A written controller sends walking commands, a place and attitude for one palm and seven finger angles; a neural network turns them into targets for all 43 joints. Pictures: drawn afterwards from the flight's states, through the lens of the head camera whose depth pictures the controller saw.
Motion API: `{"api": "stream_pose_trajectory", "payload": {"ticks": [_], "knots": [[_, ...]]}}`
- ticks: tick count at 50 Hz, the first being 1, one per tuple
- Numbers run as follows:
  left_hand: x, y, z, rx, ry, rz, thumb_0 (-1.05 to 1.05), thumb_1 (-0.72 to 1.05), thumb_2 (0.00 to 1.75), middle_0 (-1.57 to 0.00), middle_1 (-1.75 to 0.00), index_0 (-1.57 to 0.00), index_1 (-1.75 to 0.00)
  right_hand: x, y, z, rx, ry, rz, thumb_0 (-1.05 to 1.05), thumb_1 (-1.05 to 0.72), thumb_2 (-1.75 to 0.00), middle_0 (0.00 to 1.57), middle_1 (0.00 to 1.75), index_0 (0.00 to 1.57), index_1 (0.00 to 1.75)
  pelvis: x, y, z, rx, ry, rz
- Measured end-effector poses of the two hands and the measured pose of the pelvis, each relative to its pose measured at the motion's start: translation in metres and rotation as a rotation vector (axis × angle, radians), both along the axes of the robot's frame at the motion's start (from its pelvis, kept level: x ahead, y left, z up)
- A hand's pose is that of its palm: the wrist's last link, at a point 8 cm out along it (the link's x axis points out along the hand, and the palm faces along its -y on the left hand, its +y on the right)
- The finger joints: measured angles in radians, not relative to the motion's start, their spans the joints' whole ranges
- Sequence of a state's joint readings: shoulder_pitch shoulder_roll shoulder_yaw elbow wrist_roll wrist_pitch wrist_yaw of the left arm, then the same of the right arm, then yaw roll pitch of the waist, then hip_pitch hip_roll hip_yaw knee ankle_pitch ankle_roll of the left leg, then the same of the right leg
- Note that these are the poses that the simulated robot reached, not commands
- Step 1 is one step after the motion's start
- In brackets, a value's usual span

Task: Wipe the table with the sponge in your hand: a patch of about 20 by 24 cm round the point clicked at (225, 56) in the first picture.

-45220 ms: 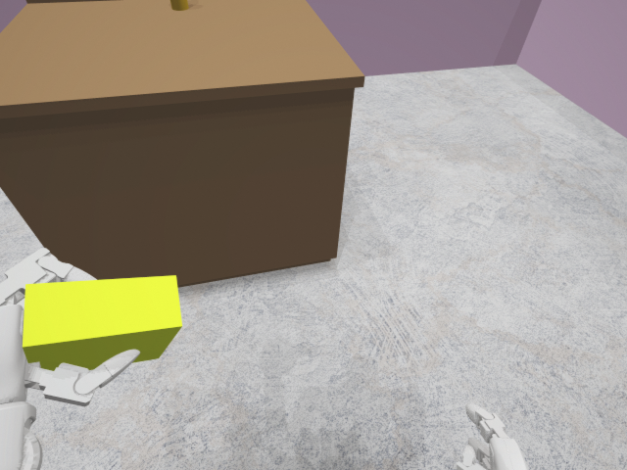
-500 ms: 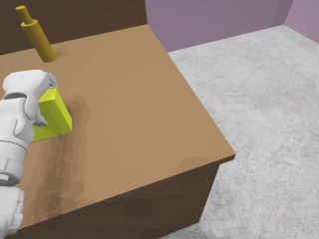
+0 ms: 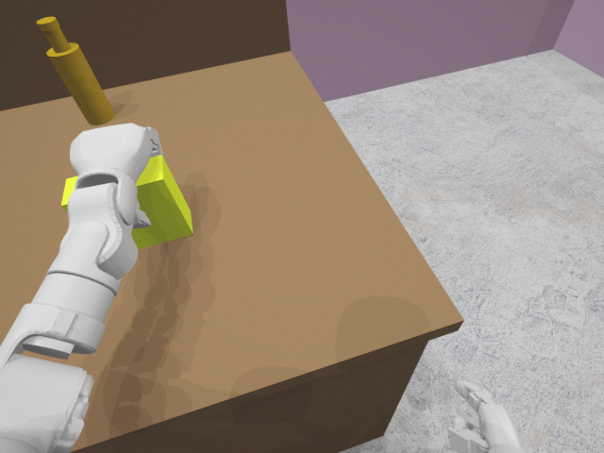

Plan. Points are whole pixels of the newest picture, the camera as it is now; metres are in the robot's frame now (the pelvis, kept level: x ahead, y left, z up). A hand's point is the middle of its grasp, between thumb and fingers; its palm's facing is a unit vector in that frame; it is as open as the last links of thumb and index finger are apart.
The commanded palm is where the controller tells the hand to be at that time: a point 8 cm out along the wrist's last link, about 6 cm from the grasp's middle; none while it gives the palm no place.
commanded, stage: wipe back along the middle lane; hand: left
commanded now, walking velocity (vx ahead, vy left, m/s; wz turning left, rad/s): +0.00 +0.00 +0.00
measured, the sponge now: (140, 217) +0.39 +0.28 +0.10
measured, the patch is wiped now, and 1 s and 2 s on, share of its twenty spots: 0.45 0.55 0.70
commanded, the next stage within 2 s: slide across to the third lane in 1.82 s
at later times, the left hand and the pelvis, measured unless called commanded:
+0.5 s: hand (148, 205) +0.36 +0.23 +0.16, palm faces +0.07 -0.01 -1.00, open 9.7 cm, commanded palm +0.32 +0.23 +0.19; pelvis -0.01 -0.01 +0.00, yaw -1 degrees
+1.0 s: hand (150, 226) +0.33 +0.22 +0.15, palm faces +0.12 -0.03 -0.99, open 9.6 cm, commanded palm +0.28 +0.21 +0.17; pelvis -0.01 -0.02 +0.00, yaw -2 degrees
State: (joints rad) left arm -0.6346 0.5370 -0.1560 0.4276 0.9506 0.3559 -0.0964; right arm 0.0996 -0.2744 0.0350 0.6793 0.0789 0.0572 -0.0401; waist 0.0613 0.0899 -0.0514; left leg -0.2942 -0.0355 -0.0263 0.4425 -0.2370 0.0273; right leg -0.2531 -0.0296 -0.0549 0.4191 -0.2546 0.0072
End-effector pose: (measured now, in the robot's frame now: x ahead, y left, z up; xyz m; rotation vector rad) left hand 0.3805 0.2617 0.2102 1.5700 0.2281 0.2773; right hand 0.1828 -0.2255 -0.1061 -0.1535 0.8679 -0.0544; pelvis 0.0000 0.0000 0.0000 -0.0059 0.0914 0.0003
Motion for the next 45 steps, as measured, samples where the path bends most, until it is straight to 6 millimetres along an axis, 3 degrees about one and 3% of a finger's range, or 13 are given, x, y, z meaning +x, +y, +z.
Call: {"api": "stream_pose_trajectory", "payload": {"ticks": [9,17,45], "knots": [[-0.007,-0.012,0.001,-0.019,0.001,0.019,0.01,-0.5,1.03,-0.82,-1.49,-0.8,-1.44,0.01,-0.004,0.0,0.008,-0.003,0.01,0.01,-0.91,-0.9,0.2,0.3,0.2,0.3,0.004,-0.004,0.0,0.001,-0.007,0.0],[-0.026,-0.028,-0.001,-0.026,-0.026,-0.008,0.01,-0.5,1.03,-0.79,-1.52,-0.8,-1.43,0.015,-0.006,0.006,0.02,-0.035,0.01,0.02,-0.91,-0.9,0.2,0.3,0.2,0.3,0.001,-0.008,-0.001,0.005,-0.025,-0.007],[-0.07,-0.047,-0.005,-0.047,-0.081,0.027,0.02,-0.46,1.03,-0.73,-1.56,-0.77,-1.45,0.006,-0.024,0.012,0.04,-0.086,-0.02,0.02,-0.91,-0.9,0.2,0.3,0.2,0.3,-0.01,-0.021,-0.003,0.011,-0.064,-0.027]]}}
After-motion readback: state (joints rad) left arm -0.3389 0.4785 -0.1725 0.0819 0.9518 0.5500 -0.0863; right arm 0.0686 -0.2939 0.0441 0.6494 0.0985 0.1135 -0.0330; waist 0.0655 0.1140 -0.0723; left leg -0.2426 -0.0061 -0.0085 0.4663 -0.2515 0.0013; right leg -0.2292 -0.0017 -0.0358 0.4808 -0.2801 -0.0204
